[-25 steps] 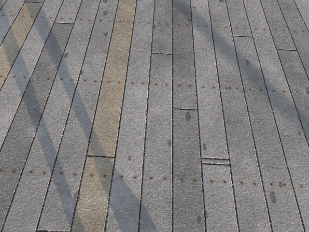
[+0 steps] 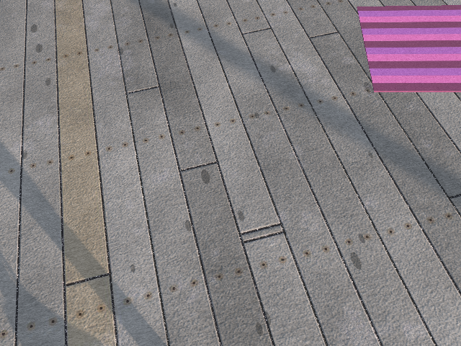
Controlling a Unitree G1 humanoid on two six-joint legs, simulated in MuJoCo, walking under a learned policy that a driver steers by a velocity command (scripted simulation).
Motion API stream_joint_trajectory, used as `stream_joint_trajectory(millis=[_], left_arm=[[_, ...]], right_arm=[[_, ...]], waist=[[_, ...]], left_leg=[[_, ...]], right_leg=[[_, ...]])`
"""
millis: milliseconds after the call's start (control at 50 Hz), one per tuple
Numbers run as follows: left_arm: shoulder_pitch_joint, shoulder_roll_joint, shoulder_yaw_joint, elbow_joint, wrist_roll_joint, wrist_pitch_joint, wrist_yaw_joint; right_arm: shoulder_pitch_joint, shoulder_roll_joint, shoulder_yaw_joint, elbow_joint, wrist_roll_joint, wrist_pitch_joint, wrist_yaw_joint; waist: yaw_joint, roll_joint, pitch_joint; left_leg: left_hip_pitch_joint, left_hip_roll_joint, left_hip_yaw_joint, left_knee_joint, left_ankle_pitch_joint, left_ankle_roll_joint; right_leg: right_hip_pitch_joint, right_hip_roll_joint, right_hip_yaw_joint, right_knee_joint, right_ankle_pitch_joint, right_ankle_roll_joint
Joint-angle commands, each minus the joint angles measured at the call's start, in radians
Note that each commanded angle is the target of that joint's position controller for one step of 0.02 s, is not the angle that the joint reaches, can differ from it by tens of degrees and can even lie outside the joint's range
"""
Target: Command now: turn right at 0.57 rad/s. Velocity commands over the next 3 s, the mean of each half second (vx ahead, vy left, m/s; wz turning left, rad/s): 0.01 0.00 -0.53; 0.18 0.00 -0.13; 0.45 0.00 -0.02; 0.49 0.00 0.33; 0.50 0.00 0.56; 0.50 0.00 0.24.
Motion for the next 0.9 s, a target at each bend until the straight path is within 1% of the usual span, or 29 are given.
stream_joint_trajectory(millis=[20,120,160,180,200,220,240,260,280,300,320,360,380,420,460,520,560,580,600,620,640,660,680,700,720,760,800,860,900], left_arm=[[-0.015,0.187,0.056,-0.072,-0.003,-0.006,0.014],[-0.038,0.180,0.054,-0.078,-0.002,0.006,0.005],[-0.061,0.174,0.051,-0.083,-0.010,0.011,0.005],[-0.071,0.165,0.048,-0.086,-0.017,0.015,0.009],[-0.044,0.133,0.039,-0.086,-0.015,0.016,0.011],[0.011,0.084,0.027,-0.096,-0.009,0.011,0.008],[0.001,0.153,0.049,-0.102,-0.002,-0.001,0.009],[0.019,0.210,0.070,-0.080,-0.005,-0.001,0.008],[0.040,0.208,0.077,-0.057,-0.008,0.008,0.008],[0.057,0.184,0.074,-0.039,-0.005,0.019,0.012],[0.057,0.158,0.067,-0.039,-0.006,0.026,0.010],[0.013,0.116,0.051,-0.063,-0.015,0.026,0.005],[-0.015,0.100,0.044,-0.077,-0.016,0.023,0.005],[-0.039,0.080,0.031,-0.092,-0.008,0.019,0.002],[-0.042,0.061,0.017,-0.097,0.001,0.017,-0.002],[-0.016,0.077,0.019,-0.084,-0.003,0.020,-0.006],[0.049,0.068,0.018,-0.049,-0.001,0.020,-0.011],[0.059,0.082,0.020,-0.043,0.003,0.020,-0.010],[0.072,0.129,0.026,-0.049,0.007,0.021,-0.002],[0.004,0.182,0.029,-0.071,0.023,0.024,0.004],[-0.014,0.107,0.011,-0.074,0.035,0.009,-0.006],[-0.013,0.079,0.001,-0.056,0.036,-0.004,-0.011],[0.020,0.116,0.013,-0.034,0.025,-0.011,-0.010],[0.071,0.162,0.026,-0.018,0.015,-0.018,-0.008],[0.095,0.170,0.027,0.000,0.013,-0.027,-0.003],[0.100,0.132,0.016,0.009,0.003,-0.044,0.004],[0.083,0.111,0.011,0.007,0.000,-0.056,0.007],[0.070,0.134,0.022,0.010,-0.004,-0.068,-0.002],[0.082,0.150,0.028,0.022,-0.010,-0.073,-0.013]], right_arm=[[0.016,-0.066,-0.014,-0.051,0.002,-0.007,0.001],[0.016,-0.083,-0.021,-0.061,0.009,-0.015,0.016],[0.057,-0.083,-0.026,-0.054,0.010,-0.027,0.025],[0.094,-0.086,-0.030,-0.043,0.008,-0.032,0.027],[0.126,-0.135,-0.044,-0.039,-0.003,-0.032,0.023],[0.101,-0.226,-0.061,-0.049,-0.020,-0.021,0.014],[0.093,-0.204,-0.057,-0.060,-0.048,-0.024,0.016],[0.039,-0.149,-0.038,-0.086,-0.044,-0.029,0.011],[-0.013,-0.112,-0.029,-0.094,-0.029,-0.028,0.005],[-0.032,-0.094,-0.023,-0.101,-0.013,-0.027,0.000],[-0.028,-0.089,-0.018,-0.100,-0.005,-0.025,-0.005],[0.020,-0.093,-0.017,-0.090,-0.010,-0.015,-0.014],[0.052,-0.101,-0.018,-0.083,-0.013,-0.011,-0.016],[0.079,-0.123,-0.025,-0.075,-0.011,-0.005,-0.013],[0.063,-0.149,-0.032,-0.077,-0.004,-0.002,-0.002],[0.068,-0.167,-0.034,-0.063,0.012,0.002,0.014],[0.053,-0.155,-0.025,-0.050,0.028,0.002,0.017],[0.095,-0.128,-0.014,-0.027,0.032,-0.003,0.018],[0.130,-0.080,0.005,-0.021,0.002,-0.014,0.025],[0.155,-0.023,0.024,-0.036,-0.031,-0.028,0.033],[0.073,-0.065,0.017,-0.041,-0.027,-0.024,0.022],[0.052,-0.081,0.014,-0.044,-0.016,-0.021,0.020],[0.034,-0.085,0.011,-0.041,-0.009,-0.020,0.019],[0.007,-0.119,0.000,-0.046,-0.002,-0.019,0.019],[0.007,-0.142,-0.012,-0.050,0.010,-0.020,0.020],[0.041,-0.130,-0.018,-0.036,0.027,-0.036,0.031],[0.033,-0.098,-0.011,-0.025,0.021,-0.057,0.041],[0.018,-0.056,0.007,-0.023,0.014,-0.080,0.057],[0.011,-0.064,0.011,-0.025,0.019,-0.082,0.062]], waist=[[-0.003,-0.131,-0.210],[0.006,-0.183,-0.167],[-0.020,-0.186,-0.166],[-0.043,-0.176,-0.166],[-0.037,-0.107,-0.182],[0.024,0.166,-0.163],[-0.004,0.245,-0.140],[0.013,0.155,-0.121],[0.034,0.121,-0.097],[0.032,0.112,-0.084],[0.021,0.114,-0.071],[-0.012,0.125,-0.067],[-0.033,0.132,-0.078],[-0.052,0.144,-0.110],[-0.054,0.158,-0.128],[-0.050,0.175,-0.133],[-0.008,0.154,-0.129],[-0.003,0.124,-0.128],[-0.023,0.002,-0.181],[-0.080,-0.224,-0.178],[-0.014,-0.189,-0.172],[-0.011,-0.177,-0.159],[0.015,-0.203,-0.135],[0.059,-0.237,-0.079],[0.059,-0.237,-0.029],[0.036,-0.189,0.008],[0.031,-0.147,0.005],[0.031,-0.131,-0.028],[0.035,-0.137,-0.027]], left_leg=[[0.033,-0.013,-0.021,-0.113,0.049,-0.012],[0.120,-0.037,-0.030,-0.271,0.046,0.014],[0.193,-0.042,-0.021,-0.418,0.109,0.035],[0.272,-0.033,-0.008,-0.541,0.208,0.052],[0.383,0.082,-0.089,-0.596,0.266,0.094],[0.456,0.296,-0.320,-0.628,0.413,0.214],[0.372,0.426,-0.471,-0.667,0.468,0.355],[0.338,0.397,-0.398,-0.661,0.448,0.355],[0.320,0.327,-0.292,-0.648,0.413,0.307],[0.334,0.279,-0.221,-0.641,0.380,0.275],[0.345,0.264,-0.179,-0.638,0.405,0.273],[0.374,0.233,-0.111,-0.645,0.435,0.283],[0.418,0.239,-0.107,-0.639,0.463,0.294],[0.470,0.260,-0.098,-0.621,0.517,0.308],[0.444,0.267,-0.072,-0.611,0.557,0.309],[0.419,0.279,-0.072,-0.586,0.602,0.307],[0.377,0.258,-0.051,-0.536,0.583,0.270],[0.322,0.235,-0.033,-0.513,0.515,0.215],[0.229,0.177,0.023,-0.423,0.346,0.128],[0.130,0.077,0.113,-0.369,0.046,0.041],[0.170,0.076,0.068,-0.334,-0.054,0.015],[0.160,0.067,0.072,-0.320,-0.037,0.017],[0.108,0.038,0.100,-0.275,-0.036,0.020],[0.006,0.037,0.085,-0.163,-0.082,0.024],[-0.080,0.060,0.046,-0.057,-0.107,0.038],[-0.166,0.081,0.023,0.002,-0.059,0.069],[-0.158,0.086,0.035,-0.058,0.019,0.084],[-0.038,0.072,0.065,-0.216,0.105,0.084],[0.046,0.058,0.079,-0.284,0.120,0.084]], right_leg=[[0.184,-0.237,0.259,-0.070,0.374,-0.198],[0.124,-0.212,0.372,-0.075,0.167,-0.176],[0.116,-0.188,0.401,-0.043,0.159,-0.150],[0.086,-0.158,0.392,-0.014,0.126,-0.118],[0.001,-0.106,0.346,0.067,-0.015,-0.066],[-0.186,0.054,0.154,0.272,-0.332,0.002],[-0.263,0.062,0.082,0.512,-0.482,0.050],[-0.254,0.017,0.105,0.651,-0.420,0.067],[-0.255,0.009,0.089,0.706,-0.359,0.081],[-0.274,0.004,0.078,0.749,-0.304,0.099],[-0.294,-0.002,0.068,0.780,-0.270,0.114],[-0.295,-0.011,0.018,0.718,-0.234,0.132],[-0.299,-0.016,0.010,0.662,-0.237,0.138],[-0.254,-0.034,-0.001,0.542,-0.265,0.143],[-0.148,-0.050,-0.036,0.409,-0.289,0.134],[-0.027,-0.037,-0.081,0.231,-0.245,0.114],[0.110,-0.020,-0.110,-0.021,-0.058,0.072],[0.212,-0.029,-0.084,-0.139,0.058,0.041],[0.361,-0.150,0.065,-0.127,0.272,0.006],[0.339,-0.309,0.222,-0.078,0.418,-0.109],[0.241,-0.324,0.240,-0.100,0.285,-0.183],[0.238,-0.283,0.225,-0.138,0.053,-0.171],[0.252,-0.260,0.239,-0.176,-0.184,-0.155],[0.260,-0.291,0.308,-0.235,-0.345,-0.172],[0.257,-0.324,0.363,-0.265,-0.412,-0.188],[0.281,-0.321,0.363,-0.296,-0.438,-0.185],[0.294,-0.291,0.299,-0.308,-0.352,-0.168],[0.251,-0.261,0.213,-0.300,-0.228,-0.166],[0.191,-0.263,0.196,-0.297,-0.236,-0.173]])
